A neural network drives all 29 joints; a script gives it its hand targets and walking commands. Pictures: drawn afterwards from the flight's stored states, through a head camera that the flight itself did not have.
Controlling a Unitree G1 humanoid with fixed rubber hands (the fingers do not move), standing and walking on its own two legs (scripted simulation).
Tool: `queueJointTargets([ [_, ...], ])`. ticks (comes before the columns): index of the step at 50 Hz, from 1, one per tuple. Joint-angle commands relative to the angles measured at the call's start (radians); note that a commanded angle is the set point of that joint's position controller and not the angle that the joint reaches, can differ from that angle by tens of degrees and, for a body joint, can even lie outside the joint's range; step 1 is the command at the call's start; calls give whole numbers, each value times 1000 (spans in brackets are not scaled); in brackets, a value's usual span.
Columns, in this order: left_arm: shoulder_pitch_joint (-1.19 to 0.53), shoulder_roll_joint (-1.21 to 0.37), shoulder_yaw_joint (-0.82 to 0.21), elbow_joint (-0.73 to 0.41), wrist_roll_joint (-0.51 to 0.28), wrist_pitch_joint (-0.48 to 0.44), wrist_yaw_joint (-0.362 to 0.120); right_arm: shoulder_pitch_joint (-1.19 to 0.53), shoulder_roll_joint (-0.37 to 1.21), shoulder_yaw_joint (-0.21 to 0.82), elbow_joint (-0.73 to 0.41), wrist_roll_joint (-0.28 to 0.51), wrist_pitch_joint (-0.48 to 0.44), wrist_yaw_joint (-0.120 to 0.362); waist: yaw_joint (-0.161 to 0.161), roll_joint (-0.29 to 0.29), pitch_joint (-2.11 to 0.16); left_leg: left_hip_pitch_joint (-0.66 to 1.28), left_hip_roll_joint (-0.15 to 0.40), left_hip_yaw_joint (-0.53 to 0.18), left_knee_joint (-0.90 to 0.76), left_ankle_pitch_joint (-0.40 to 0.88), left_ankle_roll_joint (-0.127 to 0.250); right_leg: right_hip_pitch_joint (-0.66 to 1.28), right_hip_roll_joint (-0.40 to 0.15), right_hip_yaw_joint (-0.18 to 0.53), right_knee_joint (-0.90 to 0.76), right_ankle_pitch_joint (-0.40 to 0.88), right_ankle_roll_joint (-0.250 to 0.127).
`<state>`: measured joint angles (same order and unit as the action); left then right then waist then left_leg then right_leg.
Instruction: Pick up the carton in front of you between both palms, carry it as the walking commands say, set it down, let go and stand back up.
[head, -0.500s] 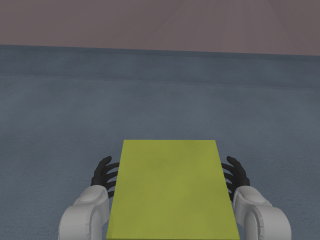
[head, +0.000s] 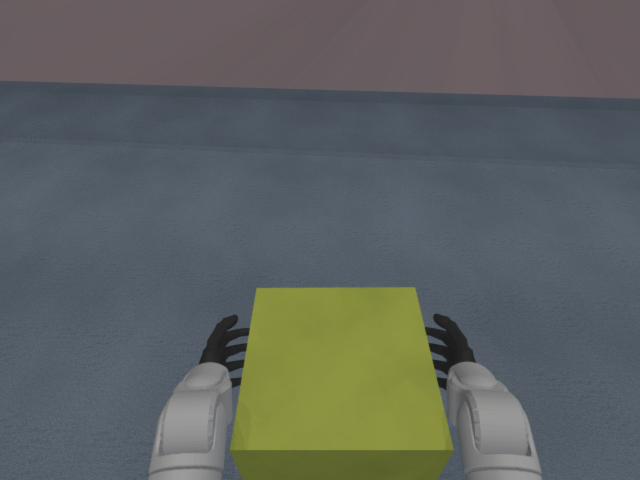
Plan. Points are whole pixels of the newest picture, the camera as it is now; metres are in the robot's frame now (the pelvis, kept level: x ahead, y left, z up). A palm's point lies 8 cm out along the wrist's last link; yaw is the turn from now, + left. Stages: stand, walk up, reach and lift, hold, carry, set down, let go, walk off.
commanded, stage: carry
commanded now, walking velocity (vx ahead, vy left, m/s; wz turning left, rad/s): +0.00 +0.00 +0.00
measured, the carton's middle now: (336, 405) +0.26 +0.00 -0.03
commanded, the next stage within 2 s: none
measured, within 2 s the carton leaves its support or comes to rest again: neither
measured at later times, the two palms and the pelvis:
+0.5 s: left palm (216, 363) +0.28 +0.16 +0.03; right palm (451, 362) +0.28 -0.14 +0.03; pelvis +0.00 +0.00 +0.00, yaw +0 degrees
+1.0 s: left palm (210, 366) +0.28 +0.16 +0.03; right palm (447, 365) +0.28 -0.14 +0.03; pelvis +0.00 +0.01 +0.00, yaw +0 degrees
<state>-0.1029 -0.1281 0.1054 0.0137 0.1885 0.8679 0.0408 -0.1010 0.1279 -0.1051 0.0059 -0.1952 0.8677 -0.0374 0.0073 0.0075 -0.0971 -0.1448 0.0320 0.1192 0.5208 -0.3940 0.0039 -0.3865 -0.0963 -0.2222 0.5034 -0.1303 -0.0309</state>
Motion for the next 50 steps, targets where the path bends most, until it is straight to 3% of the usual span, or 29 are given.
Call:
queueJointTargets([
  [1, -490, -752, -467, 15, -186, -158, -187, -481, 740, 465, 22, 177, -158, 179, -2, -6, -179, -130, 109, -90, -121, 162, 26, 230, -89, 128, -47, 91, 11],
  [7, -552, -822, -493, 66, -195, -252, -218, -553, 810, 500, 70, 193, -251, 212, -4, -10, -233, -104, 101, -89, -93, 201, 25, 260, -90, 127, -33, 151, 4],
  [16, -473, -859, -546, -11, -219, -168, -218, -476, 854, 558, 1, 225, -165, 216, -7, -7, -270, -71, 108, -84, -52, 324, 18, 262, -95, 115, 0, 284, -10],
  [21, -483, -840, -513, 12, -198, -161, -219, -477, 835, 513, 25, 204, -158, 217, -6, 4, -239, -85, 113, -84, -60, 327, 14, 240, -92, 110, 0, 257, 0],
  [29, -532, -873, -528, 11, -216, -171, -227, -526, 865, 531, 19, 218, -169, 223, -5, 0, -215, -106, 115, -91, -83, 276, 20, 235, -90, 113, -13, 193, 11],
  [45, -518, -873, -527, 15, -212, -169, -228, -512, 865, 529, 23, 215, -168, 225, -5, 2, -228, -101, 114, -91, -76, 293, 24, 233, -90, 110, -12, 199, 12],
  [46, -515, -872, -523, 19, -215, -169, -228, -512, 864, 525, 25, 214, -168, 225, -3, 6, -227, -104, 119, -91, -113, 195, 24, 232, -88, 102, -30, 104, 16],
  [48, -540, -881, -527, 16, -220, -171, -229, -525, 872, 524, 25, 216, -167, 224, -5, 44, -177, -107, 150, -146, -247, -150, 54, 181, -57, 62, -41, -233, 34],
  [50, -583, -886, -534, -3, -222, -176, -232, -551, 884, 524, 21, 218, -171, 226, -14, 123, -68, -111, 228, -270, -389, -358, 100, 61, 12, 2, 33, -281, 56],
])
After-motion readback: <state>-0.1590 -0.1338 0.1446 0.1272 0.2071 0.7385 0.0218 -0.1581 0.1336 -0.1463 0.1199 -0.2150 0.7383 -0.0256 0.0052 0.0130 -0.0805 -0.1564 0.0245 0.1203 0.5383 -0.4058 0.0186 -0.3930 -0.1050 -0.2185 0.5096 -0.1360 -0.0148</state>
